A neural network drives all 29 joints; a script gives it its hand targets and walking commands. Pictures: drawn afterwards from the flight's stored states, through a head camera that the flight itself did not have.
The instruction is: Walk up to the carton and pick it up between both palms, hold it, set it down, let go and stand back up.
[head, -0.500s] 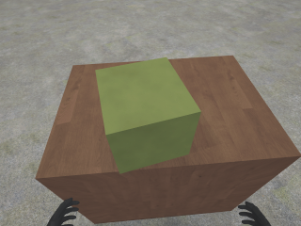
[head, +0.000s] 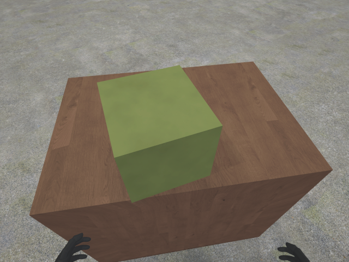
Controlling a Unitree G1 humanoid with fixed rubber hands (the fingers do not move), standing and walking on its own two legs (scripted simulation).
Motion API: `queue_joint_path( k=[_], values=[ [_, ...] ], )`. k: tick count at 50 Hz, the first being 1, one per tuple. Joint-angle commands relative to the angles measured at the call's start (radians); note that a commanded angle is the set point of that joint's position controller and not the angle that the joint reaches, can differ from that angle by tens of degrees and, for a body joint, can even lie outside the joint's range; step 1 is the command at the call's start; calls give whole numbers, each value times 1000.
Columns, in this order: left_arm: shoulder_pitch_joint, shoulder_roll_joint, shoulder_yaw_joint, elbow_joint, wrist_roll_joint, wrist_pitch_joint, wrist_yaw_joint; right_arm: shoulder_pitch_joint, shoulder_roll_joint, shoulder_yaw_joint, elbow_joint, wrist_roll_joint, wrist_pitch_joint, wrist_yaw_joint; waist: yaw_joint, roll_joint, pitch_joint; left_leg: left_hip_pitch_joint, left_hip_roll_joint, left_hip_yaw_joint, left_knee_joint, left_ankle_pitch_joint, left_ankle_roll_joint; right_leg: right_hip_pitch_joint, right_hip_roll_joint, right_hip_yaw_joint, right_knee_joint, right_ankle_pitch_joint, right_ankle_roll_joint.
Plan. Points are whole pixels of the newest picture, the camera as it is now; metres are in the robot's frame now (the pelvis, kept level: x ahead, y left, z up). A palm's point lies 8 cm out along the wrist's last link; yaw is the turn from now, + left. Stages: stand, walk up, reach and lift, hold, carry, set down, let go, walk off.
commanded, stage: walk up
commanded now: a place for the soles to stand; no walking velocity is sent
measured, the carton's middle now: (156, 131) +0.42 +0.06 +0.05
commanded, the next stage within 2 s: reach and lift in 0.26 s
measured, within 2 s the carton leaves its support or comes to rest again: neither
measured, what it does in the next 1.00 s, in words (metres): stands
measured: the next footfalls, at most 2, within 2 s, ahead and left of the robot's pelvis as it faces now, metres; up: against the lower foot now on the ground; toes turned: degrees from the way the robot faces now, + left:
none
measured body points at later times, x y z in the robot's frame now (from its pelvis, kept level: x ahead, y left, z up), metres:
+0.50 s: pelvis -0.01 -0.01 +0.01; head +0.01 -0.01 +0.46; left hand +0.19 +0.23 -0.07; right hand +0.16 -0.29 -0.07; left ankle -0.03 +0.11 -0.72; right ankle +0.04 -0.12 -0.72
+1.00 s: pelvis +0.01 -0.01 +0.03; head +0.00 +0.00 +0.48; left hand +0.18 +0.23 -0.02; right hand +0.19 -0.25 -0.03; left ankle -0.03 +0.11 -0.72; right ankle +0.04 -0.12 -0.72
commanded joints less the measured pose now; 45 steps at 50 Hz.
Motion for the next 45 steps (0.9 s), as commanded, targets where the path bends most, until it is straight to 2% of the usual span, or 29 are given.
queue_joint_path(
  k=[1,4,5,6,10,13,14,15,16,17,18,19,21,24,27,30,33,37,45],
  values=[
    [5,136,40,-76,-8,-24,3,-15,-122,-41,-74,3,-3,0,10,27,-38,-20,74,-86,-143,79,52,3,-82,85,-99,200,-66],
    [-14,148,38,-69,-9,-25,11,18,-113,-41,-70,1,-3,1,-4,-43,-34,49,38,-97,-107,74,36,-74,-115,182,-188,124,-93],
    [-22,147,37,-70,-8,-23,13,33,-112,-40,-67,1,-5,1,-10,-60,-27,63,37,-102,-115,71,36,-91,-111,190,-199,103,-93],
    [-26,140,34,-67,-6,-22,14,41,-111,-39,-60,-1,-9,0,-13,-51,-27,72,42,-109,-130,82,39,-88,-105,183,-195,111,-90],
    [-15,111,26,-57,-5,-23,12,44,-140,-46,-55,0,-22,-4,-6,-8,-53,69,102,-122,-178,152,68,-40,-58,72,-88,219,-55],
    [-11,107,27,-61,-2,-21,9,28,-151,-51,-59,-1,-17,-5,3,28,-33,12,141,-118,-196,147,92,-9,-52,29,-36,241,-43],
    [-342,82,5,43,20,139,41,-346,-110,-156,131,-69,-196,47,47,125,44,-211,34,-52,-170,62,2,-69,-46,-203,-34,-19,-112],
    [-287,56,-9,26,30,197,61,-237,-142,-174,169,-73,-257,76,9,91,60,-134,28,-73,-170,64,-7,-85,-53,-219,-46,23,-110],
    [-301,50,-9,-15,31,215,57,-210,-138,-187,166,-69,-290,75,-16,20,2,-15,24,-82,-123,118,-9,-121,-69,-223,-78,109,-95],
    [-295,52,-9,-56,26,221,48,-181,-137,-188,160,-60,-310,66,-25,-25,-40,56,21,-88,-91,145,-7,-116,-72,-215,-104,180,-85],
    [-291,53,-6,-102,19,221,42,-165,-136,-182,150,-48,-321,56,-22,-55,-92,104,13,-85,-78,169,-6,-84,-71,-215,-119,246,-74],
    [-286,48,-7,-139,20,220,42,-142,-136,-190,166,-44,-326,49,-37,-69,-140,160,6,-85,-84,197,-9,-64,-66,-224,-133,303,-64],
    [-267,54,10,-163,29,218,49,-127,-130,-174,175,-28,-318,46,-40,-60,-157,195,-12,-91,-113,231,-12,0,-61,-216,-162,349,-56],
    [-245,54,30,-147,33,223,62,-127,-106,-124,137,-11,-284,50,-23,-47,-116,178,-43,-83,-187,200,-5,85,-75,-177,-223,339,-42],
    [-264,45,32,-156,27,221,71,-134,-84,-103,76,-3,-239,56,-13,-21,-51,131,-54,-70,-268,152,-2,152,-77,-154,-283,224,-42],
    [-280,35,27,-206,22,189,81,-123,-56,-86,24,4,-216,59,-16,9,-12,139,-56,-63,-313,165,-7,172,-84,-148,-319,210,-42],
    [-260,31,25,-217,11,166,81,-110,-51,-84,-17,11,-207,60,-26,-9,-4,183,-63,-64,-334,170,-7,166,-89,-149,-355,225,-33],
    [-213,17,32,-236,-6,132,83,-96,-58,-84,-83,20,-212,62,-5,-38,-32,201,-66,-62,-359,219,-7,194,-83,-156,-376,269,-26],
    [-139,-38,5,-307,-18,63,108,-63,-79,-79,-150,69,-225,87,11,-24,-29,205,-57,-67,-402,274,-21,224,-64,-173,-409,243,-47]
  ],
)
